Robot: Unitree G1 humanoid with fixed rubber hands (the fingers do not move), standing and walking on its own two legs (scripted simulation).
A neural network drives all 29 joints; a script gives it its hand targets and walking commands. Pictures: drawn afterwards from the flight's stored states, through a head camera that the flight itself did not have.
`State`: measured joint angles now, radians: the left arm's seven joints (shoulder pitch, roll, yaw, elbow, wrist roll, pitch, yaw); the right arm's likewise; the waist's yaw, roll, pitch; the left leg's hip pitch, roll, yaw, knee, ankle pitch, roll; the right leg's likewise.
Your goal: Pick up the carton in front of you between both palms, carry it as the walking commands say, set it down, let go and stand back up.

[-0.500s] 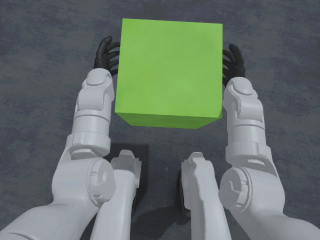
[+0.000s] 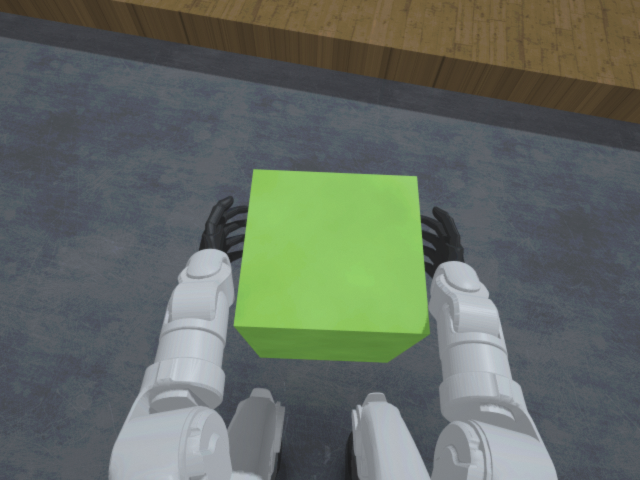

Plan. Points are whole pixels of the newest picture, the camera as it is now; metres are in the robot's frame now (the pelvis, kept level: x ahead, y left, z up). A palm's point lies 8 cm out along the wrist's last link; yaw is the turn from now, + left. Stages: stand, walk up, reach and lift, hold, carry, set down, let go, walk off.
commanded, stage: reach and lift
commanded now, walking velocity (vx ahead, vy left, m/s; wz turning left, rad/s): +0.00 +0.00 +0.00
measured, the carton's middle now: (328, 278) +0.39 -0.01 -0.10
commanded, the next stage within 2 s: hold in 1.58 s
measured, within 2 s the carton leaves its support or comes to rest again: neither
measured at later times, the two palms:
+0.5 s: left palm (171, 232) +0.35 +0.15 +0.12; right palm (500, 246) +0.34 -0.15 +0.12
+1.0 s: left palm (155, 224) +0.34 +0.15 +0.15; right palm (519, 240) +0.33 -0.15 +0.15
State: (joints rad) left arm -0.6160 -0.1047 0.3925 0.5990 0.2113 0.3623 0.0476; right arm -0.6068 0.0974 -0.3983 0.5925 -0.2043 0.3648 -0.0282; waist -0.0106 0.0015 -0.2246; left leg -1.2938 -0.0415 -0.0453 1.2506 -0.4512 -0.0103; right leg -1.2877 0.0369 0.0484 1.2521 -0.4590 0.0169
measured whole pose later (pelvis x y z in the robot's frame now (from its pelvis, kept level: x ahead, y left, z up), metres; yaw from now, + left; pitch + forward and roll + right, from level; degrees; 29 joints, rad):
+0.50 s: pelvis +0.04 +0.00 +0.11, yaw +0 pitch +5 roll +0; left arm -0.29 -0.16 0.30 0.42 0.23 0.49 0.02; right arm -0.29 0.15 -0.29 0.42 -0.22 0.50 -0.01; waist 0.00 0.00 -0.10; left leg -0.43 -0.02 -0.06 0.62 -0.28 0.00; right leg -0.42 0.02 0.05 0.62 -0.29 0.00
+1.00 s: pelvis +0.03 +0.00 +0.13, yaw +0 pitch -5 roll +0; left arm -0.34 -0.17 0.33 0.37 0.30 0.61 -0.02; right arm -0.34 0.17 -0.32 0.37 -0.30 0.61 0.03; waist 0.00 0.00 0.04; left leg -0.17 -0.02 -0.06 0.47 -0.21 0.00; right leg -0.17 0.02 0.06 0.47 -0.22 0.00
